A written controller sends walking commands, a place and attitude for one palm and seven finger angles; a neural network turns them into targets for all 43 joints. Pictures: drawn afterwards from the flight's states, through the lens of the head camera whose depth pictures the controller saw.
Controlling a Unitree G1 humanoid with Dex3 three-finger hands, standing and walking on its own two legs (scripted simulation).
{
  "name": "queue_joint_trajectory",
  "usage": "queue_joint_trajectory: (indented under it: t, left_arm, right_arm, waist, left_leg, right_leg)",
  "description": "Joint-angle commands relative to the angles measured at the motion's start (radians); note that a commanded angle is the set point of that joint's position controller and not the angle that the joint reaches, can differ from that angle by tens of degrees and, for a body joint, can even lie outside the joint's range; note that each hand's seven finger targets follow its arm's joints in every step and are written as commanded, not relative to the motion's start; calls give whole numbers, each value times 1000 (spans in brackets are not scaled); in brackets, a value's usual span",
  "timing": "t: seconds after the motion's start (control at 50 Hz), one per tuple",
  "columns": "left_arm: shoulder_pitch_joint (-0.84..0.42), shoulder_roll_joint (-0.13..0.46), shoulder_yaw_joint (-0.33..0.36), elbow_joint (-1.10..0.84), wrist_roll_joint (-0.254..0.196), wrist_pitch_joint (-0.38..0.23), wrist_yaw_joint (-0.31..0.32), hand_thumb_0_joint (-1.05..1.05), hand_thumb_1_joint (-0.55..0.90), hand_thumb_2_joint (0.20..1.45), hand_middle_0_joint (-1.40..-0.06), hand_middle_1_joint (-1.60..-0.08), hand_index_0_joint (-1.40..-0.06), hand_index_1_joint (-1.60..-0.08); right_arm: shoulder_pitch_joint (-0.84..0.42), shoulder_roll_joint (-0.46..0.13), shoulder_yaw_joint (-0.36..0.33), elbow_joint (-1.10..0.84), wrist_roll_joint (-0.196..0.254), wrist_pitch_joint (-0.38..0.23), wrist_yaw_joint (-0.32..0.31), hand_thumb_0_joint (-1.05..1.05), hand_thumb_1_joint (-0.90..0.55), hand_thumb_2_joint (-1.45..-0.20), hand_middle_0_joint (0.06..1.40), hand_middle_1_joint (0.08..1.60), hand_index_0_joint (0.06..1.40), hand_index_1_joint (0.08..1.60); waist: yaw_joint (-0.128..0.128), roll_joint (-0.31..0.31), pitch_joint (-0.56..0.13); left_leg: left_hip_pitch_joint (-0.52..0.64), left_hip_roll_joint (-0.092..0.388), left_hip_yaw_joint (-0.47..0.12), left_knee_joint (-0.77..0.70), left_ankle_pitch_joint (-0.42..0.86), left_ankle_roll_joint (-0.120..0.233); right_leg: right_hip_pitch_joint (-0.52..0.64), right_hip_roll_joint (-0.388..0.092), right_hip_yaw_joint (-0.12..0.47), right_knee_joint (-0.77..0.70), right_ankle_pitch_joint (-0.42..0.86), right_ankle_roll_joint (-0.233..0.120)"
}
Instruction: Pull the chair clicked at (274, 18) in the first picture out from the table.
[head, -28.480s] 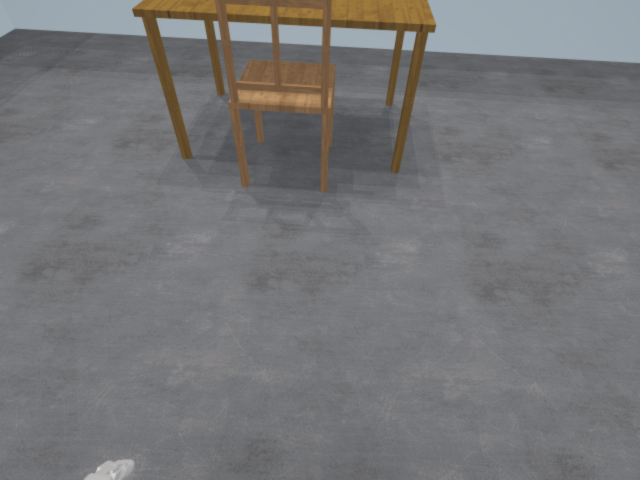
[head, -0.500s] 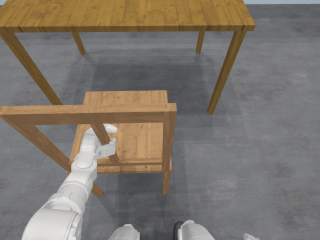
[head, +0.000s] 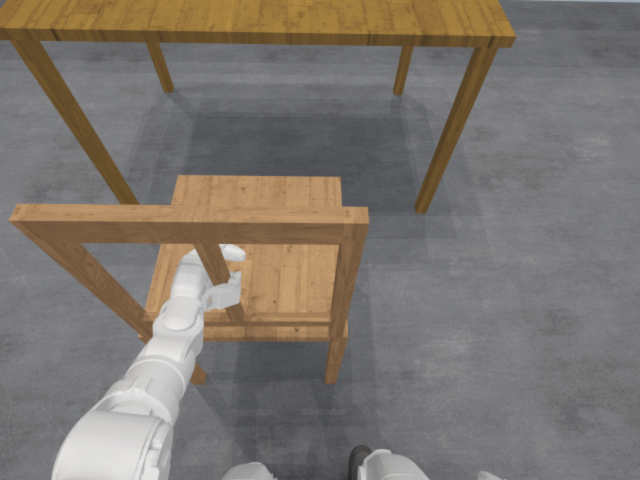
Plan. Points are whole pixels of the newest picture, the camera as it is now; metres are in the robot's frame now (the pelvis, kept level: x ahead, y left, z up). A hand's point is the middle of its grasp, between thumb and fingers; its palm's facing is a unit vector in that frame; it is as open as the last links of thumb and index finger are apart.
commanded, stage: step backward, pulling the chair out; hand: left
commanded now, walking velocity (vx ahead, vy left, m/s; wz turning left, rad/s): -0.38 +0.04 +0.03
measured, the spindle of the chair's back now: (223, 284) +0.39 +0.16 -0.09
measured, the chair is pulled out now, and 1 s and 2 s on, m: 0.44 0.59 0.60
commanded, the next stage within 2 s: stop walking, hand still on the chair in 0.48 s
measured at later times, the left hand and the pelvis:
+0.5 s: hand (229, 339) +0.29 +0.13 -0.06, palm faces +0.03 -0.98 -0.18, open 5.5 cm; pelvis -0.07 -0.01 +0.00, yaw -1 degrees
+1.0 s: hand (225, 400) +0.21 +0.12 -0.06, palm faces +0.04 -0.98 -0.18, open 5.6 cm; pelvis -0.07 -0.02 +0.01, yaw -2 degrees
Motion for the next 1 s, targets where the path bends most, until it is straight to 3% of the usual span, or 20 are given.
queue_joint_trajectory:
  t: [0.0, 0.04, 0.1, 0.14, 0.18, 0.22, 0.26, 0.3, 0.36, 0.4, 0.48, 0.54, 0.6, 0.66, 0.7, 0.78, 0.84, 0.88, 0.92, 0.98]
  left_arm:
    - [-281, 192, 31, -129, 17, -42, 13, 0, 900, 900, -500, -1450, -500, -1450]
    - [-272, 192, 33, -163, 21, -46, 22, 0, 900, 900, -500, -1450, -500, -1450]
    - [-246, 157, 13, -208, 4, -45, 28, 0, 900, 900, -500, -1450, -500, -1450]
    - [-283, 132, -6, -293, 7, -56, 17, 0, 900, 900, -500, -1450, -500, -1450]
    - [-275, 132, 0, -292, 9, -53, 19, 0, 900, 900, -500, -1450, -500, -1450]
    - [-269, 133, 4, -285, 3, -44, 18, 0, 900, 900, -500, -1450, -500, -1450]
    - [-290, 123, -12, -262, 10, -48, 15, 0, 900, 900, -500, -1450, -500, -1450]
    - [-297, 183, 14, -228, 11, -46, 17, 0, 900, 900, -500, -1450, -500, -1450]
    - [-278, 223, 31, -189, -2, -42, 26, 0, 900, 900, -500, -1450, -500, -1450]
    - [-246, 246, 42, -151, -9, -33, 28, 0, 900, 900, -500, -1450, -500, -1450]
    - [-246, 208, 35, -128, -4, -23, 27, 0, 900, 900, -500, -1450, -500, -1450]
    - [-271, 165, 10, -144, -10, -30, 22, 0, 900, 900, -500, -1450, -500, -1450]
    - [-255, 126, -19, -413, -14, -36, 17, 0, 900, 900, -500, -1450, -500, -1450]
    - [-161, 130, -10, -441, -14, 9, 19, 0, 900, 900, -500, -1450, -500, -1450]
    - [-126, 153, -1, -467, -13, 31, 17, 0, 900, 900, -500, -1450, -500, -1450]
    - [-28, 149, 1, -440, 5, 41, 28, 0, 900, 900, -500, -1450, -500, -1450]
    - [24, 179, 35, -473, 13, 36, 38, 0, 900, 900, -500, -1450, -500, -1450]
    - [71, 167, 39, -503, 21, 30, 39, 0, 900, 900, -500, -1450, -500, -1450]
    - [134, 151, 32, -518, 22, 26, 41, 0, 900, 900, -500, -1450, -500, -1450]
    - [190, 124, 12, -542, 19, 26, 40, 0, 900, 900, -500, -1450, -500, -1450]
  right_arm:
    - [49, -207, -62, -47, 6, -40, -40, 0, -900, -900, 200, 300, 200, 300]
    - [45, -199, -46, -45, 5, -40, -44, 0, -900, -900, 200, 300, 200, 300]
    - [43, -240, -63, -74, 6, -30, -49, 0, -900, -900, 200, 300, 200, 300]
    - [-7, -214, -59, -120, -5, -25, -37, 0, -900, -900, 200, 300, 200, 300]
    - [-20, -202, -55, -126, -10, -27, -33, 0, -900, -900, 200, 300, 200, 300]
    - [14, -204, -63, -119, -8, -26, -28, 0, -900, -900, 200, 300, 200, 300]
    - [47, -209, -70, -101, -3, -36, -20, 0, -900, -900, 200, 300, 200, 300]
    - [58, -217, -76, -86, 7, -34, -29, 0, -900, -900, 200, 300, 200, 300]
    - [46, -200, -70, -85, 27, -40, -37, 0, -900, -900, 200, 300, 200, 300]
    - [31, -208, -65, -75, 31, -46, -39, 0, -900, -900, 200, 300, 200, 300]
    - [48, -209, -38, -63, 27, -54, -41, 0, -900, -900, 200, 300, 200, 300]
    - [45, -238, -43, -83, 25, -59, -53, 0, -900, -900, 200, 300, 200, 300]
    - [-38, -189, -24, -159, 8, -48, -44, 0, -900, -900, 200, 300, 200, 300]
    - [-12, -193, -29, -174, 15, -48, -36, 0, -900, -900, 200, 300, 200, 300]
    - [-3, -199, -31, -181, 20, -52, -40, 0, -900, -900, 200, 300, 200, 300]
    - [-12, -175, -19, -184, 19, -58, -32, 0, -900, -900, 200, 300, 200, 300]
    - [3, -173, -25, -171, 11, -60, -31, 0, -900, -900, 200, 300, 200, 300]
    - [-10, -165, -22, -170, 4, -66, -29, 0, -900, -900, 200, 300, 200, 300]
    - [-20, -166, -20, -173, 5, -74, -28, 0, -900, -900, 200, 300, 200, 300]
    - [-36, -160, -22, -195, 15, -67, -25, 0, -900, -900, 200, 300, 200, 300]
  waist:
    - [21, -62, -432]
    - [10, -58, -467]
    - [2, 12, -474]
    - [19, 160, -435]
    - [25, 197, -376]
    - [24, 174, -384]
    - [11, 117, -407]
    - [1, 47, -457]
    - [6, -114, -462]
    - [28, -105, -428]
    - [12, -139, -426]
    - [21, 27, -393]
    - [40, 251, -398]
    - [45, 156, -394]
    - [35, 75, -396]
    - [37, 5, -276]
    - [32, -97, -290]
    - [31, -99, -297]
    - [35, -32, -305]
    - [47, -89, -304]
  left_leg:
    - [-41, 6, -78, -31, -148, 1]
    - [25, 0, -37, -179, -41, 14]
    - [43, 141, -153, -314, 398, 92]
    - [-72, 202, -179, -371, 348, 128]
    - [-103, 244, -205, -380, 364, 148]
    - [-6, 248, -202, -309, 480, 157]
    - [105, 200, -155, -204, 597, 120]
    - [82, 138, -91, -182, 442, 63]
    - [77, 2, -2, -61, 24, 18]
    - [46, -24, -28, 3, -97, 23]
    - [75, -8, -51, -152, 7, 40]
    - [77, 123, -166, -343, 350, 102]
    - [-6, 198, -227, -420, 309, 155]
    - [51, 166, -165, -360, 324, 133]
    - [38, 119, -122, -357, 199, 107]
    - [5, -6, -29, -348, -187, 69]
    - [99, -48, -7, -284, -102, 66]
    - [125, -43, -23, -302, -34, 72]
    - [135, -26, -51, -349, 33, 76]
    - [131, -17, -42, -359, 47, 73]
  right_leg:
    - [274, -296, 208, -80, 542, -107]
    - [222, -238, 151, -75, 320, -42]
    - [222, -63, 53, 51, 177, 35]
    - [242, -38, 45, 161, -45, 27]
    - [207, -30, 42, 217, -171, 16]
    - [187, -30, 53, 148, -138, 12]
    - [182, -51, 75, 17, 108, 6]
    - [240, -101, 117, -17, 276, -5]
    - [160, -248, 252, -167, 136, -47]
    - [128, -283, 278, -226, -14, -66]
    - [156, -237, 162, -152, 53, -37]
    - [156, -72, 71, -4, 55, 36]
    - [263, -54, 70, 96, -128, 15]
    - [297, -50, 71, 17, -49, 10]
    - [347, -59, 87, -33, -37, 18]
    - [185, -109, 199, -216, -411, 7]
    - [152, -154, 246, -312, -457, 6]
    - [184, -160, 234, -307, -371, 9]
    - [230, -140, 203, -267, -242, 10]
    - [247, -141, 209, -277, -226, 30]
